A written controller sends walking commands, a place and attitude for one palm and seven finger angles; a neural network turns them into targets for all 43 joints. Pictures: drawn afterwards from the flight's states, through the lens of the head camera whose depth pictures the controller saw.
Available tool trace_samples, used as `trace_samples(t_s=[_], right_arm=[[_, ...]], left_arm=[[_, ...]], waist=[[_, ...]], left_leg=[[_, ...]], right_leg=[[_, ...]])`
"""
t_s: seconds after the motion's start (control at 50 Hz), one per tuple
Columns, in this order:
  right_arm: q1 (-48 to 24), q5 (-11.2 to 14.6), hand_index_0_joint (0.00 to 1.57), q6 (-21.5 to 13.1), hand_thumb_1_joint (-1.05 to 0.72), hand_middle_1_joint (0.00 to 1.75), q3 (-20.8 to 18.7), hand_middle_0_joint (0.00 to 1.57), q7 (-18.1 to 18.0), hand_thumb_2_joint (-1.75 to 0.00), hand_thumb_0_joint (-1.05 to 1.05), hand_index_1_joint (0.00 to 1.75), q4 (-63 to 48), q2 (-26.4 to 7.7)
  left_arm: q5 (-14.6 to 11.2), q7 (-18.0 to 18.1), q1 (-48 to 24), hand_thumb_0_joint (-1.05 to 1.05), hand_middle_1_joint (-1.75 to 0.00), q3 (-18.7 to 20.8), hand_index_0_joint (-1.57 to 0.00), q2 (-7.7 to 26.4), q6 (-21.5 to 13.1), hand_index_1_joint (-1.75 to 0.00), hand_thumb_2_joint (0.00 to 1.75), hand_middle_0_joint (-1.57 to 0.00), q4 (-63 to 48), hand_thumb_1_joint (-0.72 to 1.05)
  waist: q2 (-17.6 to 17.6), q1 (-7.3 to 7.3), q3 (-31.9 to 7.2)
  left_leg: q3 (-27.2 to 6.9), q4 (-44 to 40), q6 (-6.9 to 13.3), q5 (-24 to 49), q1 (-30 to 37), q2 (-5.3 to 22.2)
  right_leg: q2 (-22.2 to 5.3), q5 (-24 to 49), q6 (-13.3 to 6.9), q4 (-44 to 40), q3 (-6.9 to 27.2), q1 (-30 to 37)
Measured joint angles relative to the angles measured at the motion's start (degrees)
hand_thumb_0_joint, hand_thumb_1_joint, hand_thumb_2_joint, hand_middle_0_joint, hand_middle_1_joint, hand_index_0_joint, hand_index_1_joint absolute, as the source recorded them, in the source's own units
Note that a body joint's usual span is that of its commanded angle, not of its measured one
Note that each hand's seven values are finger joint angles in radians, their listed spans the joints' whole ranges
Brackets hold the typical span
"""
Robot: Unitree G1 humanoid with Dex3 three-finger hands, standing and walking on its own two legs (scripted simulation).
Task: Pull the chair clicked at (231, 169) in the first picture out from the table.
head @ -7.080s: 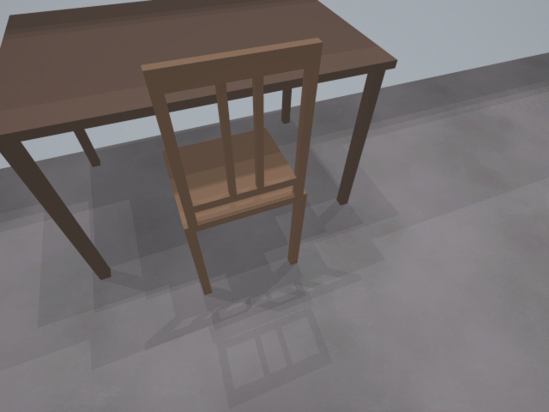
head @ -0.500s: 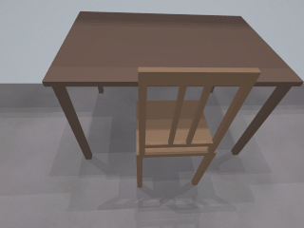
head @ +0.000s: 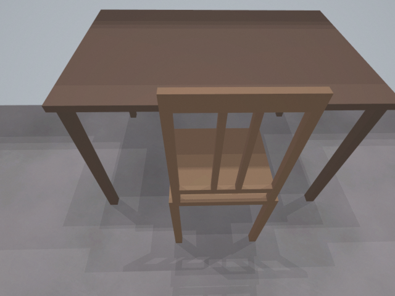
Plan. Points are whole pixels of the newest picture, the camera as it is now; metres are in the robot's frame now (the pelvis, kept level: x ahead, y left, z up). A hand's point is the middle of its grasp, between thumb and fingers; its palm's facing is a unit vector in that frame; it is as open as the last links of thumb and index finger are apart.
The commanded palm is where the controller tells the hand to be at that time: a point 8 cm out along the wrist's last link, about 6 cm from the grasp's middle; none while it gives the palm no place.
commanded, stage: shuffle to correct the standing spot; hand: left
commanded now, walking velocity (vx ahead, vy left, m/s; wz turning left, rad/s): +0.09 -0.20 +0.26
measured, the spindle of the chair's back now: (217, 156) +0.49 -0.04 -0.07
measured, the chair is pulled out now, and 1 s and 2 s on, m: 0.00 0.00 0.00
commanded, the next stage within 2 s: come to a stop and stand still in 0.94 s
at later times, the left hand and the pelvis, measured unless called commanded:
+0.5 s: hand out of the picture +0.03 +0.08 -0.19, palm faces +0.12 -0.99 -0.10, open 7.3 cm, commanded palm none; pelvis +0.06 -0.08 +0.00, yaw +3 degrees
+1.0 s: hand out of the picture +0.09 -0.04 -0.19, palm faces +0.10 -0.98 -0.14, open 7.3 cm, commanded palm none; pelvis +0.09 -0.21 -0.01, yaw +4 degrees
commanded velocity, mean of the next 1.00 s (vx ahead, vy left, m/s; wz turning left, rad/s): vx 0.02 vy -0.20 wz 0.01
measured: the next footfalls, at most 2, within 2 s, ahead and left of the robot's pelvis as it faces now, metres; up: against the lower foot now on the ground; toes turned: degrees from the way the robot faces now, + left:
left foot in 0.34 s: +0.10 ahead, +0.03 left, +0.00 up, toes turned +10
right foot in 0.72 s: +0.14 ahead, -0.30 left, +0.00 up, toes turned +0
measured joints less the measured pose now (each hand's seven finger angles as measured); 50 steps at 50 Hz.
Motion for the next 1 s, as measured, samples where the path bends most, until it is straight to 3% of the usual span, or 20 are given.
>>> trace_samples(t_s=[0.04, 0.08, 0.16, 0.24, 0.32, 0.34, 0.38, 0.44, 0.5, 0.6, 0.7, 0.74, 0.78, 0.82, 0.86, 0.92, 0.98, 1.0], right_arm=[[0.4, 0.2, 0.2, 0.7, -0.9, 0.3, -0.2, 0.2, 0.2, -0.9, 0.01, 0.3, 0.4, -0.4], [0.1, 0.1, 0.2, 1.6, -0.9, 0.3, -0.5, 0.2, 0.3, -0.9, 0.01, 0.3, 0.4, -0.4], [-3.0, 0.0, 0.2, 1.7, -0.9, 0.3, -1.1, 0.2, 0.4, -0.9, 0.01, 0.3, -0.7, -1.2], [-7.0, 0.1, 0.2, 1.3, -0.91, 0.3, -1.3, 0.19, 0.3, -0.9, 0.01, 0.3, -2.9, -1.5], [-10.4, 0.1, 0.2, 0.1, -0.91, 0.3, -0.9, 0.19, -0.4, -0.9, 0.01, 0.3, -5.2, -1.1], [-11.0, 0.1, 0.2, -0.5, -0.92, 0.3, -0.8, 0.19, -0.6, -0.9, 0.01, 0.3, -5.6, -0.8], [-11.7, -0.1, 0.2, -1.1, -0.92, 0.3, -0.3, 0.19, -0.8, -0.9, 0.0, 0.3, -6.4, 0.0], [-10.7, -0.1, 0.2, -1.2, -0.92, 0.3, -0.2, 0.2, -1.3, -0.9, 0.0, 0.3, -7.3, 0.3], [-9.7, -0.2, 0.2, -0.7, -0.93, 0.3, -0.5, 0.2, -1.0, -0.9, 0.0, 0.3, -6.8, -0.8], [-9.0, -0.7, 0.2, 0.9, -0.92, 0.3, -1.6, 0.2, 0.5, -0.9, 0.0, 0.3, -6.7, -2.7], [-8.2, -0.9, 0.2, 2.0, -0.91, 0.3, -2.8, 0.2, 1.4, -0.9, 0.0, 0.3, -8.0, -4.2], [-7.7, -0.7, 0.2, 2.7, -0.91, 0.3, -3.3, 0.2, 1.4, -0.9, 0.0, 0.3, -8.1, -5.3], [-7.3, -0.4, 0.2, 3.6, -0.91, 0.3, -3.7, 0.2, 1.0, -0.9, 0.01, 0.3, -7.6, -6.4], [-6.9, -0.2, 0.2, 3.9, -0.91, 0.3, -3.6, 0.2, 0.8, -0.9, 0.01, 0.3, -6.9, -6.8], [-6.8, 0.0, 0.2, 3.8, -0.91, 0.3, -3.4, 0.2, 0.8, -0.9, 0.01, 0.3, -6.7, -6.6], [-7.0, 0.2, 0.2, 3.4, -0.91, 0.3, -2.8, 0.19, 0.7, -0.9, 0.01, 0.3, -7.2, -5.3], [-7.2, 0.3, 0.2, 2.2, -0.91, 0.3, -1.7, 0.19, 0.4, -0.9, 0.01, 0.3, -7.7, -3.8], [-7.2, 0.2, 0.2, 1.7, -0.91, 0.3, -1.3, 0.19, 0.3, -0.9, 0.01, 0.3, -7.7, -3.2]], left_arm=[[0.0, 0.2, 0.1, 0.0, -0.29, 0.0, -0.2, -0.3, -0.6, -0.3, 0.9, -0.2, -0.7, 0.91], [0.1, 0.5, 0.3, 0.0, -0.29, 0.1, -0.2, -0.3, -1.0, -0.3, 0.9, -0.2, -1.5, 0.91], [0.2, 1.0, 1.2, 0.0, -0.29, -0.4, -0.2, -1.5, -1.4, -0.3, 0.9, -0.2, -1.5, 0.91], [0.6, 0.9, 3.0, 0.0, -0.29, -1.0, -0.2, -2.7, -0.9, -0.3, 0.9, -0.2, -0.6, 0.91], [0.4, 0.2, 4.8, 0.0, -0.29, -1.0, -0.2, -2.9, 0.1, -0.3, 0.9, -0.2, 0.0, 0.91], [0.3, 0.0, 5.3, 0.0, -0.29, -1.0, -0.2, -2.7, 0.3, -0.3, 0.9, -0.2, 0.2, 0.91], [0.0, -0.2, 5.1, 0.0, -0.29, -0.6, -0.2, -2.1, 1.2, -0.3, 0.9, -0.2, 0.4, 0.91], [0.8, -0.4, 3.3, 0.0, -0.29, 0.3, -0.2, -0.9, 2.6, -0.3, 0.9, -0.2, -0.5, 0.91], [0.8, -0.9, 0.7, 0.0, -0.29, 1.3, -0.2, 0.5, 2.8, -0.3, 0.9, -0.2, -3.1, 0.91], [0.4, -1.3, -1.8, 0.0, -0.29, 2.1, -0.2, 2.1, 3.0, -0.3, 0.9, -0.2, -6.2, 0.91], [0.4, -1.6, -2.6, 0.0, -0.29, 2.3, -0.2, 3.6, 2.2, -0.3, 0.9, -0.2, -7.3, 0.91], [0.7, -1.3, -2.9, 0.0, -0.29, 2.3, -0.2, 3.6, 1.4, -0.3, 0.9, -0.2, -7.2, 0.91], [1.0, -1.1, -3.2, 0.0, -0.29, 1.6, -0.2, 2.5, 1.5, -0.3, 0.9, -0.2, -7.3, 0.91], [1.0, -0.9, -2.7, 0.0, -0.29, 1.3, -0.2, 1.6, 1.5, -0.3, 0.9, -0.2, -7.5, 0.91], [1.0, -0.5, -2.0, 0.0, -0.29, 1.1, -0.2, 1.1, 1.7, -0.3, 0.9, -0.2, -7.4, 0.91], [1.1, -0.1, -1.3, 0.0, -0.29, 0.6, -0.2, 0.9, 2.1, -0.3, 0.9, -0.2, -7.0, 0.91], [0.6, -0.1, -0.8, 0.0, -0.29, 0.4, -0.2, 0.9, 2.6, -0.3, 0.9, -0.2, -6.4, 0.91], [0.3, -0.1, -0.6, 0.0, -0.29, 0.4, -0.2, 1.1, 2.8, -0.3, 0.9, -0.2, -6.2, 0.91]], waist=[[0.9, 0.22, -0.3], [0.4, 0.8, -0.4], [-0.4, 1.89, 0.8], [-1.2, 2.45, 1.5], [-2.0, 2.85, 2.0], [-2.5, 2.75, 2.0], [-4.5, 2.52, 2.1], [-4.5, 2.18, 1.8], [-3.4, 2.86, 1.7], [-0.7, 2.88, 1.3], [1.8, 0.95, 1.4], [2.8, 0.99, 1.7], [4.2, 1.13, 2.1], [3.9, 1.78, 1.9], [2.9, 2.02, 1.4], [0.7, 2.1, 0.9], [-0.5, 1.92, 0.6], [-0.9, 1.7, 0.7]], left_leg=[[0.3, 4.8, 0.8, -4.2, -1.9, 1.4], [2.1, 14.7, 1.4, -9.2, -6.0, 2.4], [4.6, 27.3, 1.1, -9.9, -12.2, 3.5], [7.1, 24.1, 0.7, -8.1, -13.6, 4.0], [9.1, 10.5, 1.2, -0.3, -9.3, 3.5], [9.4, 7.7, 2.4, 1.9, -7.7, 3.3], [10.5, 8.7, 3.2, 0.3, -7.1, 2.9], [9.9, 6.9, 2.3, 0.0, -5.4, 3.3], [8.4, 3.2, 0.9, 2.3, -4.0, 4.3], [6.7, 0.3, -1.4, 4.1, -3.3, 7.1], [5.0, 4.4, -4.5, 2.0, -5.7, 10.0], [3.4, 11.1, -3.6, -4.4, -8.5, 10.5], [1.6, 21.5, -2.1, -11.7, -12.2, 8.8], [2.8, 29.7, -1.4, -13.1, -14.7, 6.9], [5.1, 32.5, -1.3, -12.5, -15.4, 5.3], [8.3, 26.0, -1.2, -10.9, -13.2, 3.3], [9.9, 10.6, -0.9, -2.5, -7.1, 2.5], [10.0, 6.1, 0.9, -0.6, -4.9, 2.5]], right_leg=[[1.0, -1.6, -1.5, -0.1, -1.8, 0.9], [1.4, -2.9, -2.7, -1.2, -3.3, 2.1], [2.8, -2.2, -4.2, -4.5, -4.8, 4.8], [4.4, -2.6, -5.1, -5.6, -5.3, 6.2], [6.1, -5.2, -5.6, -2.5, -5.3, 6.2], [6.1, -6.6, -5.4, 0.5, -5.1, 5.4], [4.8, -9.9, -2.3, 13.4, -2.9, 0.3], [3.7, -10.6, 0.2, 30.9, 1.4, -7.8], [1.1, -5.7, 1.7, 35.5, 5.0, -12.7], [-3.5, -3.0, 3.5, 23.5, 6.3, -12.2], [-3.4, -0.5, 3.9, 5.2, 3.4, -5.3], [-2.4, 0.5, 3.3, 3.4, 2.6, -4.5], [-1.6, -0.7, 2.5, 4.6, 1.3, -4.3], [-1.1, -0.4, 1.5, 2.9, 0.8, -3.1], [-0.5, 0.4, 0.6, 1.0, 0.6, -1.9], [0.5, 0.7, -0.4, -0.4, 0.4, -1.2], [2.6, -0.2, -1.2, 0.8, -0.2, -1.3], [3.2, -1.2, -1.3, 2.4, -0.4, -1.7]])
